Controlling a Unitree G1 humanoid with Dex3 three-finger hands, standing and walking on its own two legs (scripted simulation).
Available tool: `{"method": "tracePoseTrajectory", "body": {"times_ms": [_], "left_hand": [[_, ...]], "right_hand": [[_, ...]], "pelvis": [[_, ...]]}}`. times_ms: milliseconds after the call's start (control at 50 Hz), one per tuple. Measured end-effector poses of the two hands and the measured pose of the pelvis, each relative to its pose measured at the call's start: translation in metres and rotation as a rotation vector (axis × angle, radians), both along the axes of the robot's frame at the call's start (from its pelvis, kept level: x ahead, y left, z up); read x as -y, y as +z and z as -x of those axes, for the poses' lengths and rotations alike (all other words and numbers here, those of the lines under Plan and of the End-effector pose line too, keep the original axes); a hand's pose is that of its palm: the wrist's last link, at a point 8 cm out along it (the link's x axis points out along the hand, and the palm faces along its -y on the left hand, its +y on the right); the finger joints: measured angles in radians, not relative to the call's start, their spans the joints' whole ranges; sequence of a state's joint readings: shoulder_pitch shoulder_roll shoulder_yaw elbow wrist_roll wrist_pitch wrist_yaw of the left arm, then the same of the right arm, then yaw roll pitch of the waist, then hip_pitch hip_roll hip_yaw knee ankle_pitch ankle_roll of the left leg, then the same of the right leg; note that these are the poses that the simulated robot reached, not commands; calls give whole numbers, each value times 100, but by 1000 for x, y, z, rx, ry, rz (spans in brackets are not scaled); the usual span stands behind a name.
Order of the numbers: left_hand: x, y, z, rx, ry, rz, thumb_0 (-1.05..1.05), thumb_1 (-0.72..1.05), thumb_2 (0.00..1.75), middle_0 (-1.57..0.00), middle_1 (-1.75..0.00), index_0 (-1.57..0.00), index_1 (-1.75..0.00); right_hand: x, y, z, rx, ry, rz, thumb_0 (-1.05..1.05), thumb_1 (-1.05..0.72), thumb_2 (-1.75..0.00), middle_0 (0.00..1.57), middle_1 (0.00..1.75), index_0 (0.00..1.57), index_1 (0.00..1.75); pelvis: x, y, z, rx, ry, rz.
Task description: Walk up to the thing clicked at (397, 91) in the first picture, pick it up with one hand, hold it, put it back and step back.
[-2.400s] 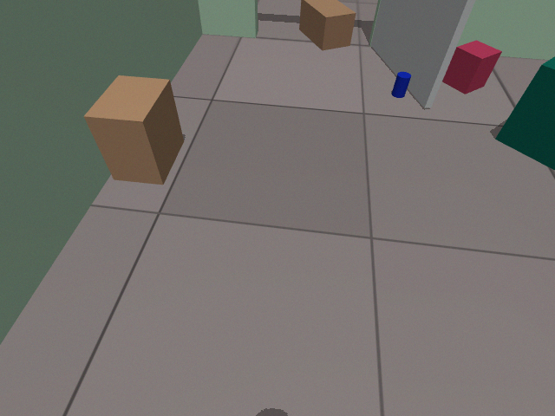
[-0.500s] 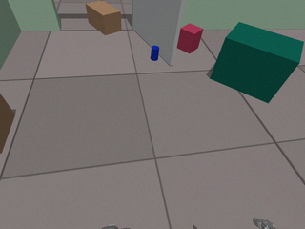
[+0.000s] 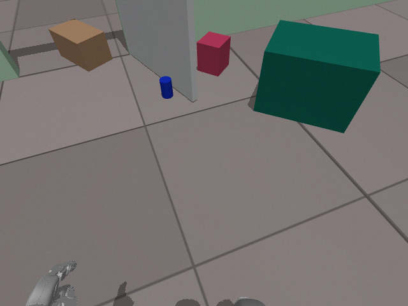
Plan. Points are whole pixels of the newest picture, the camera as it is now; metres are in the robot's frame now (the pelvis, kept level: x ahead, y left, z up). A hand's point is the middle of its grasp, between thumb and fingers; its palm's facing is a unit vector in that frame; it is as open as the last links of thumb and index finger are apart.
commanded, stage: walk up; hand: left
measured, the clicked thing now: (166, 87) +1.69 +0.23 -0.68
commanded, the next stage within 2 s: none
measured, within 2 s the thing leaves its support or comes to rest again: neither
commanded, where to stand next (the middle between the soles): +1.39 +0.02 m, yaw +0 degrees
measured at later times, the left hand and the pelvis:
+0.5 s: hand (78, 220) +0.36 +0.32 -0.14, palm faces -0.11 -0.93 -0.34, open 7.4 cm; pelvis +0.29 +0.04 +0.01, yaw -3 degrees
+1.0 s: hand (116, 138) +0.62 +0.26 -0.10, palm faces -0.02 -0.92 -0.39, open 7.4 cm; pelvis +0.55 -0.01 +0.02, yaw -1 degrees
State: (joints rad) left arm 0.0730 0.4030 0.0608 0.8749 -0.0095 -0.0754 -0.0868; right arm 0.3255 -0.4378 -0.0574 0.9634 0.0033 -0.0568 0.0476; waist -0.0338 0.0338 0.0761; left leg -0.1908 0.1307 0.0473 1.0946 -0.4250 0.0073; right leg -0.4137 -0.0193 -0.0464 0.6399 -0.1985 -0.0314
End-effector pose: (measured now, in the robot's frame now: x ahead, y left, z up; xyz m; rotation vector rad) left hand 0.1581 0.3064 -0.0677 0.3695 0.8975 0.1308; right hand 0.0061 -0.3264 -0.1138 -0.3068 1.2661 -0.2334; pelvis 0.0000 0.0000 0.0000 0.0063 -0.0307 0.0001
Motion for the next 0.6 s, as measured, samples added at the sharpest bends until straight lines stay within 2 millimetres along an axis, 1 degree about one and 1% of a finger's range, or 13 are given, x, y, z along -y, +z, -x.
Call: {"method": "tracePoseTrajectory", "body": {"times_ms": [40,100,140,200,240,280,340,380,440,520,600], "left_hand": [[5,3,-5,-28,15,7,1,91,90,-20,-30,-20,-30],[4,2,-7,-100,32,6,1,91,90,-20,-30,-20,-30],[-1,-1,-9,-148,43,4,1,90,90,-20,-30,-20,-30],[-14,-7,-18,-195,72,5,1,90,90,-20,-31,-20,-30],[-26,-14,-27,-218,92,5,1,90,90,-20,-31,-20,-30],[-40,-23,-42,-242,111,4,1,90,90,-20,-31,-20,-30],[-62,-43,-73,-283,115,-10,1,90,90,-20,-31,-20,-30],[-67,-48,-100,-306,112,-18,1,90,90,-20,-30,-20,-30],[-65,-42,-150,-292,70,-11,2,91,90,-20,-30,-20,-30],[-55,-30,-221,-242,16,12,1,91,90,-20,-30,-20,-30],[-42,-18,-292,-199,-26,14,1,91,90,-20,-30,-20,-30]], "right_hand": [[-4,6,-43,53,23,-16,1,-91,-90,20,30,20,30],[-9,18,-106,139,60,-30,1,-91,-90,20,30,20,30],[-13,25,-143,175,81,-33,1,-91,-90,20,30,20,30],[-18,33,-192,187,117,-24,0,-91,-90,20,30,20,30],[-23,36,-225,186,137,-12,0,-91,-90,20,30,20,30],[-29,39,-257,190,150,6,0,-91,-90,20,30,20,30],[-35,38,-299,227,147,52,0,-90,-90,20,30,20,30],[-39,40,-316,250,120,66,0,-91,-90,20,30,20,30],[-45,47,-327,231,75,62,0,-91,-90,20,30,20,30],[-46,51,-338,168,39,52,0,-90,-90,20,30,21,30],[-39,44,-351,104,6,32,0,-90,-90,21,30,21,30]], "pelvis": [[0,8,-21,3,-13,-2],[-1,16,-53,-2,-31,8],[-3,18,-75,-8,-34,19],[-9,18,-111,-17,-29,34],[-14,16,-136,-21,-26,43],[-22,11,-164,-22,-22,48],[-35,-3,-206,-20,-29,27],[-41,-4,-227,-14,-33,12],[-42,6,-258,-9,-43,0],[-41,16,-300,-7,-52,-10],[-35,19,-344,-4,-48,-17]]}}
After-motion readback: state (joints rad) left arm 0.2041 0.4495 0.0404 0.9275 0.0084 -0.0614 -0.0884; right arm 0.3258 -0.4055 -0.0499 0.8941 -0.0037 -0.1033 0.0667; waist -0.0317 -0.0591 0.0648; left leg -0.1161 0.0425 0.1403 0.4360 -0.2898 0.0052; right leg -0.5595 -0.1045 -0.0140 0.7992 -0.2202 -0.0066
